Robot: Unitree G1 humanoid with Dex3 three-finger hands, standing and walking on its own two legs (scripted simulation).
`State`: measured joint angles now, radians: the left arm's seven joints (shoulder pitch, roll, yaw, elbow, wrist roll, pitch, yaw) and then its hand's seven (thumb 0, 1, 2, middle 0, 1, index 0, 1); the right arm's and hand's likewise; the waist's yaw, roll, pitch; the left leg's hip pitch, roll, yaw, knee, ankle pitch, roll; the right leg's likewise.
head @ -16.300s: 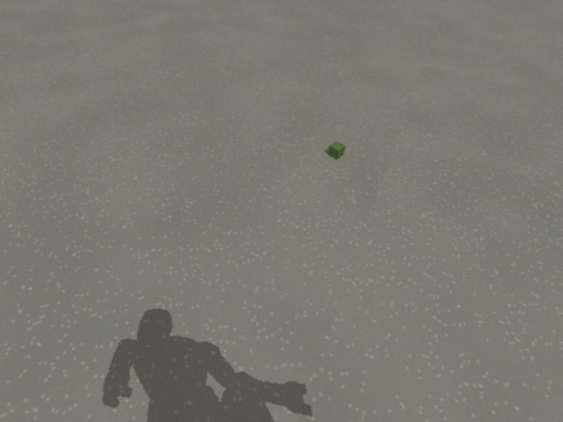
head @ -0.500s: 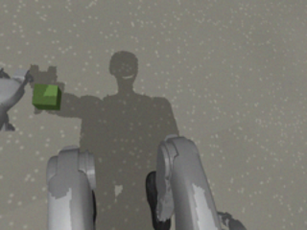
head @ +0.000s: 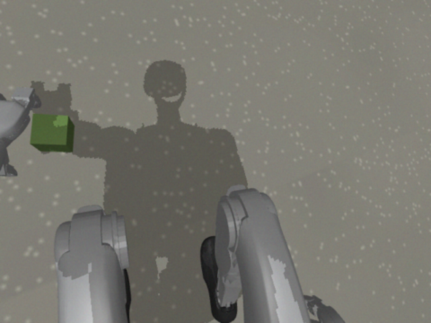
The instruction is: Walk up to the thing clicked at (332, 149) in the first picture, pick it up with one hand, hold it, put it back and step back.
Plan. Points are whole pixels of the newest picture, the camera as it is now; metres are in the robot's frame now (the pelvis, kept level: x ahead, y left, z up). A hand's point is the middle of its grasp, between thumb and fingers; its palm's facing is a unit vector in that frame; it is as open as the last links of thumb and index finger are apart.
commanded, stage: approach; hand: left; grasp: from above
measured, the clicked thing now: (54, 134) +0.50 +0.26 -0.29
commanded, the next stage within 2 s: close in in 0.66 s
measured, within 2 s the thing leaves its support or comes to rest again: neither
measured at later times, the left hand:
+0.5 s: hand (26, 116) +0.49 +0.27 -0.16, palm faces -0.52 -0.01 -0.86, open 13.9 cm
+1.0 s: hand (27, 120) +0.49 +0.27 -0.17, palm faces -0.41 +0.02 -0.91, open 13.8 cm
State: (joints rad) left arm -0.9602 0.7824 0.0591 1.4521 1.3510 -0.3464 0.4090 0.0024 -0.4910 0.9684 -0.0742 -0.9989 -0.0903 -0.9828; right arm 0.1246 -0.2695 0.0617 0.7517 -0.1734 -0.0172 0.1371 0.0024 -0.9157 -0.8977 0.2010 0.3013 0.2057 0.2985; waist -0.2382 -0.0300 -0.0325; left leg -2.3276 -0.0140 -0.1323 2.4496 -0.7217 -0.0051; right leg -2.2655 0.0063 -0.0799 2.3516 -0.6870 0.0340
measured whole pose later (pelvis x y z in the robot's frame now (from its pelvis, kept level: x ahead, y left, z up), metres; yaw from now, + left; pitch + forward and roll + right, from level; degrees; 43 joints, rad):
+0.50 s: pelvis -0.01 +0.00 +0.01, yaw -1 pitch +35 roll -9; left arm -1.05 0.80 0.04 1.46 1.26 -0.19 0.28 0.00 -0.47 0.94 -0.08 -1.04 -0.11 -1.01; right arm 0.21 -0.28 0.13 0.68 -0.12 0.02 0.12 0.00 -0.92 -0.90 0.20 0.30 0.21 0.30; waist -0.32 0.02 -0.01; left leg -2.31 0.00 -0.13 2.40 -0.70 0.01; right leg -2.25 0.02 -0.08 2.29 -0.66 0.04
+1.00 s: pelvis -0.01 +0.01 +0.00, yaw -1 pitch +34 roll -10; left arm -1.13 0.78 -0.01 1.62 1.38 -0.21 0.48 0.00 -0.46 0.93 -0.08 -1.04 -0.11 -1.00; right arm 0.10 -0.27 0.12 0.71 -0.17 -0.06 0.12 0.00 -0.92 -0.90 0.20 0.30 0.20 0.30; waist -0.33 -0.03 -0.04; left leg -2.36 -0.01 -0.13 2.45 -0.68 0.01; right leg -2.28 0.01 -0.08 2.34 -0.65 0.04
